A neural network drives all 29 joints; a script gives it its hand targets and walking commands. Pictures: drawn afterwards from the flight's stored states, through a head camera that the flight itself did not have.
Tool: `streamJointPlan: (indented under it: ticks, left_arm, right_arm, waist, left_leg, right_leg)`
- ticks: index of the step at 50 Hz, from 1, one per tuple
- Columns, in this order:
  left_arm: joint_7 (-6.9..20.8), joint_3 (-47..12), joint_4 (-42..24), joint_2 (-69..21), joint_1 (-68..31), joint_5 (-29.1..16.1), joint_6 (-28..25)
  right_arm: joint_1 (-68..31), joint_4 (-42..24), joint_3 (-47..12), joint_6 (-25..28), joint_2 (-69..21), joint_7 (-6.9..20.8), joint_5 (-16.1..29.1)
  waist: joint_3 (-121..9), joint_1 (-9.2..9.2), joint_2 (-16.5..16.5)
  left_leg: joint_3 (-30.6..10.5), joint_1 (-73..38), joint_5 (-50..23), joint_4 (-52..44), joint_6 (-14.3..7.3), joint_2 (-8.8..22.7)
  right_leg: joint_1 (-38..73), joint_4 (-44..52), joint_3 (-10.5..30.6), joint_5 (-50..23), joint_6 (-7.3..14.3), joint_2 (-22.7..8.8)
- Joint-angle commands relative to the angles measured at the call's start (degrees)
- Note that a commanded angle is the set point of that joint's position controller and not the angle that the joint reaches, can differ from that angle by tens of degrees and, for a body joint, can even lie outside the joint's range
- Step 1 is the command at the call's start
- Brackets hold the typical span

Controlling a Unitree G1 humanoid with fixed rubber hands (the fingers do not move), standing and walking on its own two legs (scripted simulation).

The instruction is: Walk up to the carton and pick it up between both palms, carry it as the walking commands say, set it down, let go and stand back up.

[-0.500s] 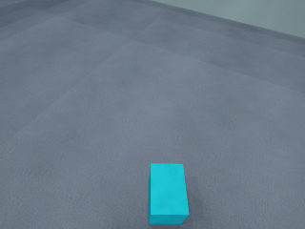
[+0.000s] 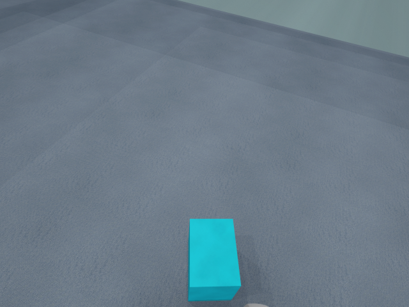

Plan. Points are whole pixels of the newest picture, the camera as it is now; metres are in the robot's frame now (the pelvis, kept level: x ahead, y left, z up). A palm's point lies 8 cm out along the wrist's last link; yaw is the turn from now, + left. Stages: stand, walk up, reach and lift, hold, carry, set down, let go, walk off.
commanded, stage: walk up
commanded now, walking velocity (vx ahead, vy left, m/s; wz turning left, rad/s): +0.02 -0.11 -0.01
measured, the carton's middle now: (210, 259) +0.42 -0.05 -0.65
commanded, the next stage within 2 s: none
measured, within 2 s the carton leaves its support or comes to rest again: neither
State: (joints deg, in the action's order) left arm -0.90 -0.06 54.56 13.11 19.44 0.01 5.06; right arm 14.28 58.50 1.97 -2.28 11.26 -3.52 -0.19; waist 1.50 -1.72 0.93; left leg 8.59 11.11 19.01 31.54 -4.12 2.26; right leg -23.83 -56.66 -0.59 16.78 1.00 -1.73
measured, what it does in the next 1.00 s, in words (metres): steps on the spot: right foot, then left foot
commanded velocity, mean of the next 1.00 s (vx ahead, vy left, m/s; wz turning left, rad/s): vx -0.03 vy -0.01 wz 0.00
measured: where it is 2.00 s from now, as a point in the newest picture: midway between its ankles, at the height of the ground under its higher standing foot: outside the picture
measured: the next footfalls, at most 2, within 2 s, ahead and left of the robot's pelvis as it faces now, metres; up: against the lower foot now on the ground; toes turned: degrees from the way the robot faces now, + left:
right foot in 0.22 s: +0.07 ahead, -0.18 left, +0.00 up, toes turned -2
left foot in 0.72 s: +0.03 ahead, +0.02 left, +0.00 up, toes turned +6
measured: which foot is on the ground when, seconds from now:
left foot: down 0.00-0.24, up 0.26-0.70, down 0.72-1.00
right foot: up 0.00-0.20, down 0.22-0.80, up 0.82-1.00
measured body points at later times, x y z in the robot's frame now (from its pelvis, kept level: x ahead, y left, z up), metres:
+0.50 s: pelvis +0.02 -0.11 +0.01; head +0.04 -0.15 +0.45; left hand +0.03 +0.12 -0.13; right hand +0.05 -0.34 -0.17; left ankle -0.02 +0.03 -0.70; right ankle +0.03 -0.18 -0.74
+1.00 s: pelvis -0.02 -0.08 +0.00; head -0.01 -0.08 +0.45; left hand -0.01 +0.15 -0.15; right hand +0.00 -0.32 -0.15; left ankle -0.01 +0.01 -0.74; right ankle -0.06 -0.20 -0.71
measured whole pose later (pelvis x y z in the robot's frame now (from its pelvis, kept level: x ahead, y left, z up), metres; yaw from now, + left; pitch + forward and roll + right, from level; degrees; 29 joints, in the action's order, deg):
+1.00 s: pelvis -0.02 -0.08 +0.00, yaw -2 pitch +0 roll +0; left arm -2.2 -0.1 56.3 10.1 18.8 0.0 2.0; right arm 14.6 60.7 2.1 -2.6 10.0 -2.1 -0.2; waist 0.5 -1.5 0.6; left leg 8.5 13.6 15.1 28.5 -2.7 1.1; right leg -16.7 -43.8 -0.6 23.8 3.0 -0.7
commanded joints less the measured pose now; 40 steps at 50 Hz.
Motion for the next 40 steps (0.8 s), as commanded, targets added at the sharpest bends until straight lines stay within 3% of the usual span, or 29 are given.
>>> streamJointPlan:
  ticks: [1, 2, 3, 5, 7, 8, 9, 10, 11, 12, 13, 14, 15, 17, 19, 22, 26, 29, 31, 33, 35, 37, 38, 40]
  left_arm:
    - [0.7, 2.5, 3.4, -0.8, 1.2, 0.8, -0.1]
    - [0.4, 2.1, 3.2, -1.0, 0.5, 0.8, -0.8]
    - [0.0, 2.0, 3.1, -0.8, -0.2, 0.8, -1.1]
    - [-0.5, 1.9, 2.8, 0.3, -0.4, 0.7, -1.8]
    - [-1.0, 1.7, 2.3, 0.9, 0.3, 0.6, -2.6]
    - [-1.3, 1.3, 2.7, 0.3, 2.2, 0.8, -3.6]
    - [-1.5, 0.9, 3.3, -0.2, 4.8, 1.0, -4.7]
    - [-2.0, 0.7, 4.2, 0.7, 7.0, 1.2, -6.0]
    - [-2.1, 1.3, 4.1, 4.1, 6.8, 1.5, -7.3]
    - [-1.8, 2.1, 3.6, 7.7, 6.1, 1.6, -7.6]
    - [-1.9, 2.2, 3.7, 7.8, 7.1, 1.8, -7.5]
    - [-2.1, 1.9, 4.0, 6.9, 6.2, 2.1, -7.6]
    - [-2.4, 1.8, 3.8, 5.6, 4.5, 1.8, -7.7]
    - [-2.6, 1.8, 4.0, 4.5, 4.9, 1.3, -7.8]
    - [-2.7, 1.8, 5.0, 3.9, 7.4, 1.0, -7.9]
    - [-2.9, 1.9, 5.8, 3.2, 9.5, 1.1, -7.5]
    - [-2.8, 1.9, 5.1, 2.9, 7.2, 1.4, -6.7]
    - [-2.7, 2.0, 4.3, 3.3, 5.2, 1.5, -6.0]
    - [-2.5, 2.0, 3.8, 3.6, 3.6, 1.5, -5.5]
    - [-2.3, 2.0, 3.3, 3.4, 1.5, 1.2, -4.9]
    - [-2.0, 1.3, 2.6, 1.4, 1.3, 1.0, -4.8]
    - [-1.7, 1.5, 1.6, -0.1, 0.2, 1.1, -4.8]
    - [-1.8, 2.2, 0.8, 0.8, -1.0, 0.3, -4.4]
    - [-2.0, 2.9, 2.0, 0.2, 3.3, 0.2, -3.8]
  right_arm:
    - [2.8, -3.5, 1.5, 2.5, 4.5, 0.5, -0.9]
    - [2.4, -2.6, 1.2, 2.4, 3.8, 1.0, -1.0]
    - [2.8, -2.4, 1.0, 2.2, 4.0, 1.0, -1.3]
    - [4.6, -2.2, 1.5, 2.6, 6.3, 1.0, -1.7]
    - [4.4, -2.2, 2.1, 2.4, 8.0, 0.9, -1.8]
    - [2.7, -2.2, 2.1, 1.9, 8.0, 1.0, -1.4]
    - [0.9, -2.1, 2.1, 1.3, 8.0, 1.2, -0.8]
    - [0.7, -2.3, 1.8, 1.0, 6.6, 1.5, -0.4]
    - [3.6, -2.2, 1.2, 0.9, 3.5, 1.7, -0.2]
    - [4.6, -2.1, 0.3, 0.4, 2.5, 2.2, 0.3]
    - [3.8, -1.8, 0.5, -0.7, 3.4, 2.4, 0.9]
    - [2.2, -2.2, 1.1, -1.1, 4.0, 2.4, 0.9]
    - [1.8, -2.2, 1.6, -0.9, 4.2, 2.5, 1.0]
    - [2.0, -1.3, 1.9, -0.6, 4.2, 2.8, 1.2]
    - [2.2, -0.8, 1.9, -0.5, 3.4, 2.8, 1.2]
    - [1.9, -0.8, 1.9, -0.8, 2.7, 2.6, 1.0]
    - [1.9, -1.1, 1.8, -1.5, 2.3, 2.3, 0.8]
    - [2.4, -0.8, 1.6, -1.4, 2.4, 2.2, 0.8]
    - [3.9, -0.3, 1.2, -1.0, 2.1, 2.2, 0.5]
    - [7.2, 1.4, 0.8, -0.6, 1.5, 2.2, 0.2]
    - [9.6, 2.9, 0.8, 0.1, 2.8, 1.9, -0.1]
    - [8.5, 2.8, 0.8, 0.7, 4.6, 1.8, -0.8]
    - [4.4, 1.4, 1.4, 0.8, 6.7, 1.2, -1.2]
    - [1.9, 0.1, 2.0, 1.0, 7.4, 1.0, -0.6]
  waist:
    - [4.9, 0.70, -11.8]
    - [4.0, 1.52, -14.3]
    - [4.4, 2.57, -13.4]
    - [3.3, 3.51, -9.8]
    - [1.6, 2.75, -9.4]
    - [0.2, 1.47, -9.9]
    - [-0.4, -0.14, -10.2]
    - [-0.9, -0.58, -5.6]
    - [-2.8, 0.75, 3.0]
    - [-2.1, 0.76, 10.3]
    - [-0.6, -0.40, 11.6]
    - [0.9, -0.82, 10.2]
    - [0.8, -0.58, 9.8]
    - [-1.9, -0.39, 10.3]
    - [-4.1, -0.76, 10.5]
    - [-5.2, -1.17, 8.8]
    - [-2.1, -0.63, 8.0]
    - [-0.1, -0.53, 8.3]
    - [1.2, 0.70, 7.1]
    - [2.3, 2.61, 5.2]
    - [2.7, 3.14, 1.2]
    - [4.6, 2.35, -4.3]
    - [8.7, 1.32, -6.5]
    - [2.5, 0.31, -7.8]
  left_leg:
    - [-7.6, 5.2, 2.3, -22.4, 7.8, 10.4]
    - [-5.3, 4.5, 2.3, -22.1, 5.4, 7.8]
    - [-5.5, 3.7, 1.9, -20.8, 3.2, 8.0]
    - [-8.7, -1.3, -3.5, -17.3, 0.2, 11.9]
    - [-10.0, -3.4, -10.9, -12.7, -3.1, 14.2]
    - [-9.1, -3.7, -12.3, -10.5, -4.0, 13.1]
    - [-7.6, -3.7, -15.2, -7.5, -3.6, 11.7]
    - [-6.1, -4.4, -16.2, -1.3, -2.3, 9.2]
    - [-4.0, -1.4, -5.1, 5.4, 0.1, 4.2]
    - [-5.4, 4.1, 8.4, 7.1, 2.0, -1.0]
    - [-9.1, 6.1, 13.3, 9.5, 2.6, -1.5]
    - [-11.1, 7.7, 13.5, 12.3, 3.1, -1.8]
    - [-11.4, 8.7, 12.5, 13.7, 3.3, -1.5]
    - [-11.8, 8.8, 10.1, 12.3, 3.1, -1.9]
    - [-11.1, 9.3, 8.9, 12.1, 3.0, -2.4]
    - [-10.2, 10.3, 7.9, 12.1, 3.2, -2.4]
    - [-10.4, 8.2, 7.9, 9.0, 3.4, -2.1]
    - [-10.6, 6.3, 7.7, 4.5, 3.7, -1.6]
    - [-9.7, 2.5, 3.9, 0.1, 3.3, -1.6]
    - [-7.2, -2.4, -2.8, -7.1, 3.1, -1.5]
    - [-8.9, -5.5, -4.9, -10.7, 2.1, 2.2]
    - [-13.9, -1.7, 0.5, -16.1, 1.1, 7.7]
    - [-14.5, 3.4, -9.4, -13.9, 0.5, 11.9]
    - [-13.9, 4.1, -21.8, -11.5, -3.0, 15.1]
  right_leg:
    - [-1.9, 2.5, -0.7, -5.6, -2.8, -0.7]
    - [0.3, 6.5, -3.1, -4.0, -2.9, 0.0]
    - [0.5, 8.9, -4.0, -1.8, -3.0, 0.2]
    - [-0.4, 13.7, -3.4, 2.6, -2.5, 0.0]
    - [0.5, 18.7, -3.2, 5.8, -2.0, -0.5]
    - [3.5, 23.7, -3.7, 3.1, -1.8, -0.4]
    - [7.3, 30.6, -5.0, -1.4, -1.6, 0.0]
    - [9.5, 36.3, -3.4, -8.7, -0.9, -1.3]
    - [12.1, 36.9, 7.8, -26.8, 0.2, -9.4]
    - [13.0, 39.2, 18.8, -35.0, 3.3, -15.3]
    - [11.6, 43.1, 23.9, -32.3, 5.9, -17.8]
    - [12.2, 43.1, 23.8, -31.9, 7.3, -17.5]
    - [14.2, 42.5, 21.7, -32.3, 7.1, -16.1]
    - [18.6, 39.9, 17.7, -40.1, 5.5, -13.3]
    - [22.5, 37.6, 16.0, -48.3, 3.9, -12.6]
    - [24.8, 36.3, 14.8, -51.6, 3.0, -12.8]
    - [18.2, 39.8, 15.9, -36.3, 3.3, -12.4]
    - [12.8, 43.3, 17.7, -19.6, 5.7, -12.8]
    - [7.4, 45.1, 17.3, -6.2, 6.3, -11.9]
    - [3.1, 45.0, 15.6, 2.2, 5.2, -9.9]
    - [0.6, 43.0, 13.0, 6.1, 3.0, -7.3]
    - [0.4, 37.7, 8.4, 4.2, 0.8, -3.5]
    - [0.0, 31.5, 4.1, -4.7, 0.0, -1.7]
    - [5.1, 22.7, 0.6, -4.5, -0.2, 0.3]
